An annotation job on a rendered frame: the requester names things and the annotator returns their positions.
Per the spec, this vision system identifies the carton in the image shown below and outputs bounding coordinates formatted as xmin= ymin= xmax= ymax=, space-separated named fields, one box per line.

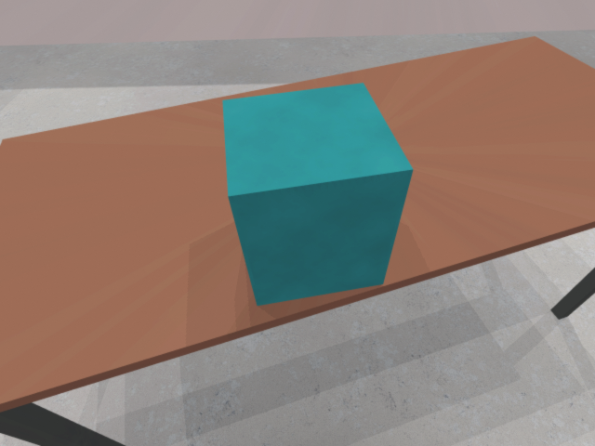
xmin=222 ymin=83 xmax=414 ymax=306

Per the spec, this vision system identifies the table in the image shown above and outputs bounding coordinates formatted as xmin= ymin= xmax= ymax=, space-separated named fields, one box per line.
xmin=0 ymin=36 xmax=595 ymax=446

